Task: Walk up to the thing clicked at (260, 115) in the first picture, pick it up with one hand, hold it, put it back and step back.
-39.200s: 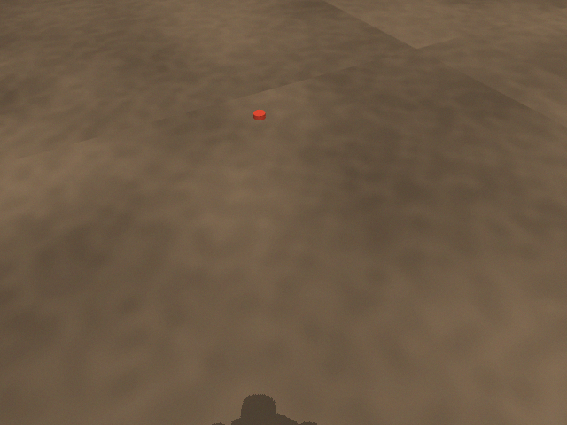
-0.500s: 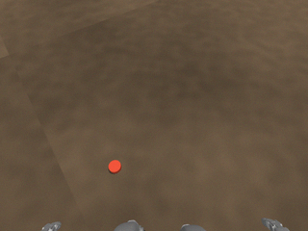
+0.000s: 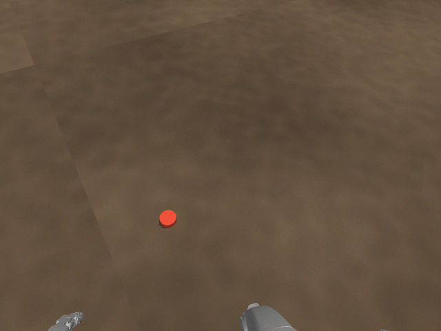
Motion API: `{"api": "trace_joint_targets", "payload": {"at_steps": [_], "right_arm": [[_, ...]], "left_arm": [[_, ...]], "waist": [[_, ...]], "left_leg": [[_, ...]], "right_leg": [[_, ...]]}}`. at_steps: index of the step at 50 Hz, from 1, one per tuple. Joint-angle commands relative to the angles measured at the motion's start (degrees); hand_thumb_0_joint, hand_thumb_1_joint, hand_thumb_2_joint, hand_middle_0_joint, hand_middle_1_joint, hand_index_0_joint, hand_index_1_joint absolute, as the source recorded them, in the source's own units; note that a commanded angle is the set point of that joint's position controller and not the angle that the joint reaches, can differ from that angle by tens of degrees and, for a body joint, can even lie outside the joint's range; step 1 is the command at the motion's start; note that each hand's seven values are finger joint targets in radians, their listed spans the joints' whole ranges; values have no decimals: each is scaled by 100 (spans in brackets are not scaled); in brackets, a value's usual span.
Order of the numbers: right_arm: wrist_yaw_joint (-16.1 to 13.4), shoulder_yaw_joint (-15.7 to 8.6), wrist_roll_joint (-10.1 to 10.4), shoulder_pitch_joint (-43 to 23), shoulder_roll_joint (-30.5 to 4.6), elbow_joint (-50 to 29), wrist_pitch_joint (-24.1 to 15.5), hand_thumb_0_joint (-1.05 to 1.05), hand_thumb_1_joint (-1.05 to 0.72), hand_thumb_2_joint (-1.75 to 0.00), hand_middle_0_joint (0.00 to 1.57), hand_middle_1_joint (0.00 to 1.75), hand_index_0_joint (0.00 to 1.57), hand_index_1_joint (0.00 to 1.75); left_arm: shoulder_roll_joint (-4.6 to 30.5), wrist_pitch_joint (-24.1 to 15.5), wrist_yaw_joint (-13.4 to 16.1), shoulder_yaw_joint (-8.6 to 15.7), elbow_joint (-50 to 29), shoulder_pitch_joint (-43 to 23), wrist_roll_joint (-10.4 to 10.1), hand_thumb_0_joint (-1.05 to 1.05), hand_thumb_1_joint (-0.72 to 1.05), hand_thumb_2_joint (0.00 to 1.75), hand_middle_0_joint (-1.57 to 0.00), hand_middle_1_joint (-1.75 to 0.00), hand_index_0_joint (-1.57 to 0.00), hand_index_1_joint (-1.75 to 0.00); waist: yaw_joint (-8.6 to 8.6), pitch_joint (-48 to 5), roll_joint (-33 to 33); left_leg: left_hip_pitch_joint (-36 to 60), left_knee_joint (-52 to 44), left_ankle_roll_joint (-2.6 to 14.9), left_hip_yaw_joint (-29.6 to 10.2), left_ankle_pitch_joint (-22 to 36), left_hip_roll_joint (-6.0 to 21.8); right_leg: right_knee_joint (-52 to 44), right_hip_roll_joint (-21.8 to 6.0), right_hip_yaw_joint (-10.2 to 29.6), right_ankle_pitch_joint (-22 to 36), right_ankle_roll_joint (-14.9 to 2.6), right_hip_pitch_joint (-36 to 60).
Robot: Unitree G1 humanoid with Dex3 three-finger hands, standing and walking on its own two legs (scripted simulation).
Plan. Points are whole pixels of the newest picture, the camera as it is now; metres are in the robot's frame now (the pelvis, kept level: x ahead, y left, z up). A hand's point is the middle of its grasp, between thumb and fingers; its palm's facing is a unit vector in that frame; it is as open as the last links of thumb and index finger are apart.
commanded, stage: step back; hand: left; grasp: from above
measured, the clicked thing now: (168, 218) +0.67 +0.22 -0.75
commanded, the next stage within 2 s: none
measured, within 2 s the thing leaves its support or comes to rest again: neither
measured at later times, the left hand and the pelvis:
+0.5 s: hand out of the picture -0.07 +0.21 -0.13, palm faces -0.06 -0.90 -0.43, open 7.4 cm; pelvis -0.16 -0.05 +0.00, yaw -4 degrees
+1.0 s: hand out of the picture -0.24 +0.18 -0.16, palm faces -0.02 -0.91 -0.41, open 7.4 cm; pelvis -0.34 -0.09 -0.02, yaw -2 degrees
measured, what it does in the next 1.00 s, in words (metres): walks backwards: right foot, then left foot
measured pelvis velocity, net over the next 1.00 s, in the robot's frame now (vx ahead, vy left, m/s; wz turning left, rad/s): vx -0.34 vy -0.09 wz -0.03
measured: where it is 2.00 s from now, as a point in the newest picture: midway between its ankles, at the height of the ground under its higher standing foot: outside the picture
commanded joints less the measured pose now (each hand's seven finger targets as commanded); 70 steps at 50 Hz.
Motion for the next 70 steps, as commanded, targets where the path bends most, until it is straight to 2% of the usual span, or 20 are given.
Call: {"api": "trace_joint_targets", "payload": {"at_steps": [1, 8, 14, 16, 17, 18, 22, 30, 33, 36, 39, 45, 49, 51, 52, 55, 61, 65, 68, 70], "right_arm": [[-151, -426, 42, -587, -1468, -627, -217, 0, -90, -90, 20, 30, 20, 30], [-174, -500, 102, -12, -1587, -716, -178, 0, -90, -90, 20, 30, 20, 30], [-118, -542, 107, -565, -1803, -922, 25, 0, -90, -90, 20, 30, 20, 30], [-111, -399, 203, -546, -1285, -1016, 61, 0, -90, -90, 20, 30, 20, 30], [-218, -446, 228, -726, -1224, -1064, 57, 0, -90, -90, 20, 30, 20, 30], [-263, -569, 191, -622, -1542, -945, 60, 0, -90, -90, 20, 30, 20, 30], [-193, -371, 261, 240, -1211, -464, -6, 0, -90, -90, 20, 30, 20, 30], [-207, -306, 116, 478, -1094, -493, -175, 0, -90, -90, 20, 30, 20, 30], [-180, -473, 27, 707, -1406, -318, -155, 0, -90, -90, 20, 30, 20, 30], [-172, -645, -17, 18, -2408, -615, -169, 0, -90, -90, 20, 30, 20, 30], [-217, -394, -30, -408, -1598, -698, -177, 0, -90, -90, 20, 30, 20, 30], [-164, -422, 19, -86, -1557, -653, 2, 0, -90, -90, 20, 30, 20, 30], [-79, -284, 192, -288, -1266, -680, 158, 0, -90, -90, 20, 30, 20, 30], [-187, -334, 156, -515, -1187, -852, 193, 0, -90, -90, 20, 30, 20, 30], [-187, -482, 193, -508, -1476, -747, 201, 0, -90, -90, 20, 30, 20, 30], [-91, -380, 226, -81, -1323, -400, 187, 0, -90, -90, 20, 30, 20, 30], [25, -344, 76, -404, -1248, -426, 5, 0, -90, -90, 20, 30, 20, 30], [95, -469, 2, 360, -1245, 42, -126, 0, -90, -90, 20, 30, 20, 30], [81, -608, -105, 139, -2162, -80, -186, 0, -90, -90, 20, 30, 20, 30], [113, -523, -52, -483, -1813, -142, -222, 0, -90, -90, 20, 30, 20, 30]], "left_arm": [[1074, -157, 32, 431, -353, 533, -57, 0, 90, 90, -20, -30, -20, -30], [978, -248, 29, 376, -479, 403, 1, 0, 90, 90, -20, -30, -20, -30], [968, -276, -61, 430, 140, 1446, 30, 0, 90, 90, -20, -30, -20, -30], [1526, -328, -66, 578, 7, 1370, 171, 0, 90, 90, -20, -30, -20, -30], [2175, -286, -70, 692, -303, 729, 181, 0, 90, 90, -20, -30, -20, -30], [2263, -305, -33, 699, -517, 192, 183, 0, 90, 90, -20, -30, -20, -30], [1223, -345, 35, 484, -637, -539, 138, 0, 90, 90, -20, -30, -20, -30], [1184, -238, 152, 433, -706, 214, 80, 0, 90, 90, -20, -30, -20, -30], [1017, -103, 78, 285, -823, 182, 4, 0, 90, 90, -20, -30, -20, -30], [1186, -112, 138, 390, -888, -410, 14, 0, 90, 90, -20, -30, -20, -30], [1076, -128, 52, 384, -546, 105, -86, 0, 90, 90, -20, -30, -20, -30], [841, -334, 49, 260, -436, 240, -29, 0, 90, 90, -20, -30, -20, -30], [1268, -538, 142, 363, 88, 759, 77, 0, 90, 90, -20, -30, -20, -30], [2326, -543, 152, 584, -172, 396, 171, 0, 90, 90, -20, -30, -20, -30], [2169, -553, 177, 548, -256, 6, 114, 0, 90, 90, -20, -30, -20, -30], [1450, -603, 205, 367, -176, -336, 118, 0, 90, 90, -20, -30, -20, -30], [1523, -665, 171, 476, 39, 525, 193, 0, 90, 90, -20, -30, -20, -30], [1550, -558, 70, 364, 45, 289, 111, 0, 90, 90, -20, -30, -20, -30], [1124, -561, 108, 210, 112, 140, -3, 0, 90, 90, -20, -30, -20, -30], [1510, -640, 21, 303, 229, -4, 14, 0, 90, 90, -20, -30, -20, -30]], "waist": [[345, -784, 949], [-114, -1263, 1281], [300, -1468, 1445], [344, -1107, -286], [504, -792, -1475], [368, -350, -1471], [-200, -506, -614], [260, -1524, -974], [166, -1457, -70], [-92, -1008, 1661], [302, -1033, 948], [53, -1234, 1580], [173, -1573, 611], [482, -1171, -1220], [271, -729, -935], [-128, -629, -115], [480, -981, -771], [67, -1040, -733], [-158, -633, 1379], [53, -6, 865]], "left_leg": [[140, -1316, 820, -885, 2040, 1255], [1296, -757, 1324, -1008, 2692, 1692], [-373, -467, 720, -738, 1077, 1345], [-1779, 947, 62, -452, -782, 93], [-1617, 2404, -216, -255, -1774, -562], [-1224, 3291, -245, -722, -1759, -245], [-1380, 3569, -232, -646, -722, -699], [-941, -28, -201, 32, -812, 16], [441, -1233, 52, -483, 1014, 305], [-829, -1622, 1789, -3132, 2088, 2684], [-240, -907, 1220, -1101, 3107, 1565], [963, -157, 1059, -876, 2990, 1341], [-583, 1037, 374, -413, 937, 532], [-1516, 2837, -136, -762, -1966, -233], [-1052, 3401, -144, -1086, -1787, -30], [-1462, 3624, -173, -939, -913, -524], [-1600, 1200, -337, -469, -1326, 22], [643, -1383, 0, 165, -578, -112], [331, -2429, 1063, -3425, -3434, 1974], [-947, -2348, 1100, -2525, -2941, 1765]], "right_leg": [[1333, 176, 455, 362, 11, -174], [-408, -360, 92, -151, 357, 22], [-3282, -484, -790, 1196, -4, 2099], [-4029, -1593, 1342, 607, -449, 2064], [-4651, -2791, 2536, 250, -1391, 474], [-4936, -3122, 3010, -58, -1668, -543], [-3787, -1596, 194, 2101, -779, 555], [-2565, -2073, 408, 4243, -1004, 2888], [-1987, -1497, 48, 2631, -444, 1253], [778, -500, 129, -944, 25, 459], [1205, -128, 203, -206, -34, 205], [-1973, -578, -401, -55, 125, 404], [-3763, -797, 92, 2259, -18, 2310], [-4146, -3073, 2817, 2267, -1525, 831], [-4328, -3122, 2803, 1892, -1586, -130], [-3460, -1882, 614, 2626, -905, 807], [-3771, -1997, 1134, -458, -1031, 2205], [-3388, -1855, 513, -177, -689, 916], [-993, -705, -712, -493, 63, -943], [-846, -938, -438, -241, -3, 259]]}}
